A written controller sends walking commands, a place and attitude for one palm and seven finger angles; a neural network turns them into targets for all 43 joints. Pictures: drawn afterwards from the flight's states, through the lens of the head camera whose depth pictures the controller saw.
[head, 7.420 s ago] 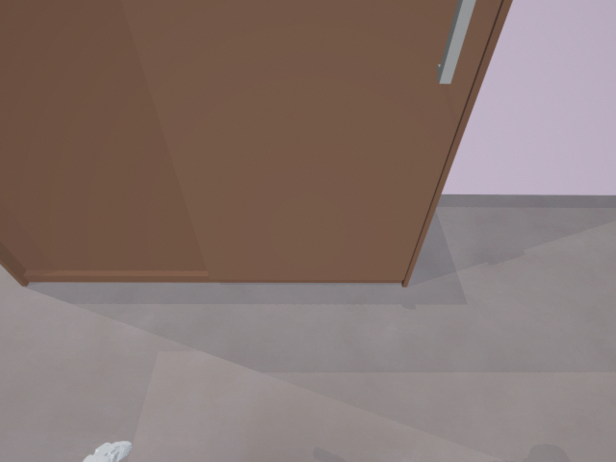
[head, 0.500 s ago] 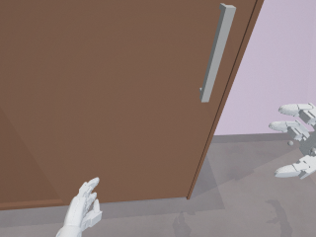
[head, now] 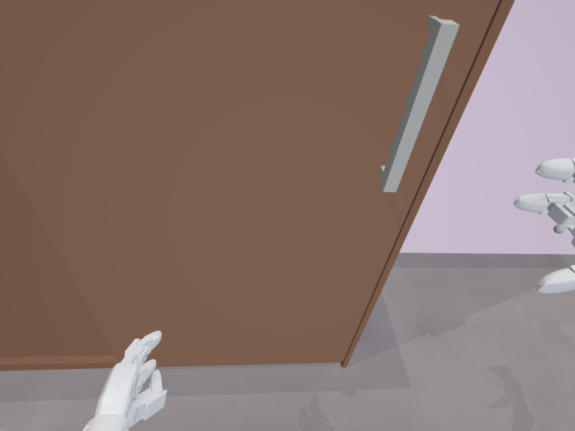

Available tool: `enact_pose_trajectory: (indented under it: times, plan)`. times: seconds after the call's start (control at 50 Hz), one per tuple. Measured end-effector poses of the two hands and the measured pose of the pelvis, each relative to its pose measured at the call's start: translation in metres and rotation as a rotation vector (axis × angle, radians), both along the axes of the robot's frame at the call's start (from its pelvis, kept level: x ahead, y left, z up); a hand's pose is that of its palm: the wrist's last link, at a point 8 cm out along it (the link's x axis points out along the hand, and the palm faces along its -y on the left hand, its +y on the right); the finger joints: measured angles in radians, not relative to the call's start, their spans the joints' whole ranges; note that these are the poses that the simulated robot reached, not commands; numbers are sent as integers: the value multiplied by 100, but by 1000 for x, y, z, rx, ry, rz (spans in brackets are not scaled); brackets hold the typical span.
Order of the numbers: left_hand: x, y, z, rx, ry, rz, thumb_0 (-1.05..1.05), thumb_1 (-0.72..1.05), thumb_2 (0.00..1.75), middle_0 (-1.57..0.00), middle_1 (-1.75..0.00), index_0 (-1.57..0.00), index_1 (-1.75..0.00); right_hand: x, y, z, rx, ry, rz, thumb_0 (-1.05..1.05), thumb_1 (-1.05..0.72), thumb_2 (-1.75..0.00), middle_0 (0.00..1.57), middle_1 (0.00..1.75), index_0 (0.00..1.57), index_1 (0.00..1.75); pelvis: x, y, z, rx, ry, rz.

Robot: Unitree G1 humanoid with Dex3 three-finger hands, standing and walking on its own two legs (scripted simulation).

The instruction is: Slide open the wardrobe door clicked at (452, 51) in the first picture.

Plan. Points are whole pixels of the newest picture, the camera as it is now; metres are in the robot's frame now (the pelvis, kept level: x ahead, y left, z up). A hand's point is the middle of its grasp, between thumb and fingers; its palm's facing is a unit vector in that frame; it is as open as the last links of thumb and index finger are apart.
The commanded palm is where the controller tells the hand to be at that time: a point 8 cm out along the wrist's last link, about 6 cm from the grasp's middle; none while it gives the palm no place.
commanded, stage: raise the hand with hooked fingers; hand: right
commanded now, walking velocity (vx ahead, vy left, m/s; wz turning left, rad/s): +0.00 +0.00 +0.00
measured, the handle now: (408, 113) +0.53 -0.18 +0.24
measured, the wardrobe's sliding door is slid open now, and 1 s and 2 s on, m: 0.00 0.00 0.00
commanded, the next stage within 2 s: move the hooked fingers beside the handle in 0.24 s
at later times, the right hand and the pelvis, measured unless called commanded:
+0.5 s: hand (559, 221) +0.29 -0.28 +0.24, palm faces +0.06 +0.99 -0.12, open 13.9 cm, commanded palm +0.27 -0.32 +0.25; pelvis +0.00 +0.00 +0.00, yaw -1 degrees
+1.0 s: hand (516, 189) +0.35 -0.27 +0.23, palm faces +0.03 +1.00 -0.07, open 13.9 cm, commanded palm +0.33 -0.31 +0.24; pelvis +0.01 +0.00 +0.00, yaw +1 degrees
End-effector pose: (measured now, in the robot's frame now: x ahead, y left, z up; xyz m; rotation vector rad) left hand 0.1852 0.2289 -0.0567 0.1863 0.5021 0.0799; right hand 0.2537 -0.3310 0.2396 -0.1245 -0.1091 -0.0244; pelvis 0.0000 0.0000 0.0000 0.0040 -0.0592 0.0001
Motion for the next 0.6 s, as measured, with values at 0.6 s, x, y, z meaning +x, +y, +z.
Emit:
enact_pose_trajectory:
  times: [0.6]
  plan:
    - [5,-14,-5,-7,22,-13,1,90,90,-20,-30,-20,-30,28,0,-2,13,25,-22,-1,50,-30,30,120,31,120,3,-3,0,0,6,-13]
